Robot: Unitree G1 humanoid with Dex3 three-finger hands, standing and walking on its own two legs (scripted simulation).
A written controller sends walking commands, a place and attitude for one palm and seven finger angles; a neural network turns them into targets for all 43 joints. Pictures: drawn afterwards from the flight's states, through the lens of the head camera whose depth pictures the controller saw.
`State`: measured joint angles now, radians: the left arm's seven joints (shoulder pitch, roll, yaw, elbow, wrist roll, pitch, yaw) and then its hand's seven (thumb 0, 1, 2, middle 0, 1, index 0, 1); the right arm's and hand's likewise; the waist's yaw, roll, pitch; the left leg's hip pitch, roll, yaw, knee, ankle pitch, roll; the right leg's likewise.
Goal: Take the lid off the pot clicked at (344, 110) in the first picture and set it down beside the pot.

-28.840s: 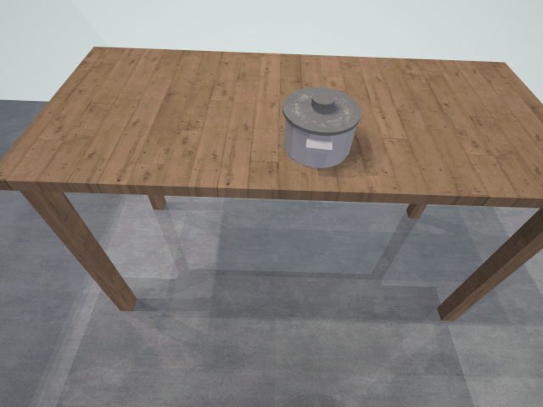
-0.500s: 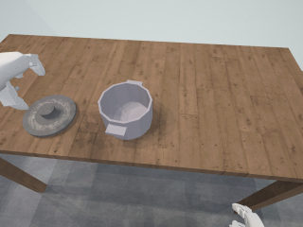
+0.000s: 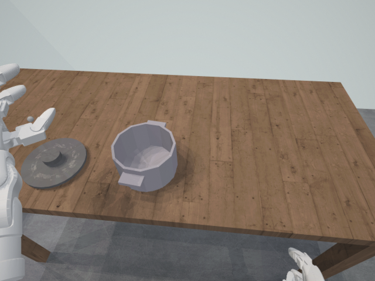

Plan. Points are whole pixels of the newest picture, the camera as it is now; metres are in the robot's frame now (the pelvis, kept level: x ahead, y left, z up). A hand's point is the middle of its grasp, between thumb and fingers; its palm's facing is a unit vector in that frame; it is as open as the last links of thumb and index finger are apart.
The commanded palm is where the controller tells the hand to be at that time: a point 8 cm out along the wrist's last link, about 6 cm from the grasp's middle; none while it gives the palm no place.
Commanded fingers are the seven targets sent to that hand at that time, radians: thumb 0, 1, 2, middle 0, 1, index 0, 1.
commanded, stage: draw the hand back to the body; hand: left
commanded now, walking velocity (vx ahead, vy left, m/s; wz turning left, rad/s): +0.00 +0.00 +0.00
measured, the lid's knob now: (51, 156) +0.39 +0.41 +0.00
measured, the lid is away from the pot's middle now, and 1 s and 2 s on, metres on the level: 0.26 0.26 0.26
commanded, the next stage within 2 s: step back with the hand held close in 1.26 s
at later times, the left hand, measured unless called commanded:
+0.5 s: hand (29, 154) +0.25 +0.28 +0.20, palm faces +0.52 -0.81 -0.27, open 7.7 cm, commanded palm +0.20 +0.31 +0.20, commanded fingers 0.00 0.90 0.90 -0.20 -0.30 -0.20 -0.30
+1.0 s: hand (24, 198) +0.19 +0.26 +0.18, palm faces +0.44 -0.83 -0.33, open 7.4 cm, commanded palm +0.13 +0.29 +0.19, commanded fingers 0.00 0.90 0.90 -0.20 -0.30 -0.20 -0.30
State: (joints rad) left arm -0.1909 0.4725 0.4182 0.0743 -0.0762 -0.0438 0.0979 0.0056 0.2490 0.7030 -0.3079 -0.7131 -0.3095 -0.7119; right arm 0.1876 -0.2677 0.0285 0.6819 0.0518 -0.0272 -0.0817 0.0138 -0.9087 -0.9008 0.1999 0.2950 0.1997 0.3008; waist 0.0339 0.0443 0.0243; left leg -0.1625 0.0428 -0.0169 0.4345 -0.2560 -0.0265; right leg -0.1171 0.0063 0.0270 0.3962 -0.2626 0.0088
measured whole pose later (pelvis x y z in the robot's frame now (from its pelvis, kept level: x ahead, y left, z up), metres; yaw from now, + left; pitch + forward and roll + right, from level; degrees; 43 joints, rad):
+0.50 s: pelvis +0.00 -0.01 +0.00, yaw +0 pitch -3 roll -1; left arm 0.08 0.38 0.40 -0.19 -0.11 -0.04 0.10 0.02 0.79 0.87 -0.22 -0.37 -0.22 -0.36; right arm 0.13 -0.23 0.04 0.67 0.04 -0.06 -0.09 0.01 -0.91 -0.90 0.20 0.29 0.20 0.30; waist 0.06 0.05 0.03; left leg -0.13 0.06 -0.02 0.42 -0.25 -0.04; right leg -0.08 0.02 0.02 0.40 -0.26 0.00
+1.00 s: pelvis -0.01 +0.01 +0.00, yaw +0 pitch -4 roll -1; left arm 0.40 0.34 0.33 -0.47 -0.09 -0.07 0.10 0.02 0.89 0.90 -0.21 -0.31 -0.21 -0.31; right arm 0.14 -0.21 0.04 0.66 0.01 -0.08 -0.09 0.02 -0.91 -0.90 0.20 0.30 0.20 0.30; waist 0.07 0.04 0.03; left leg -0.12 0.04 -0.02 0.43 -0.24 -0.02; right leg -0.06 0.00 0.03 0.37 -0.24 0.02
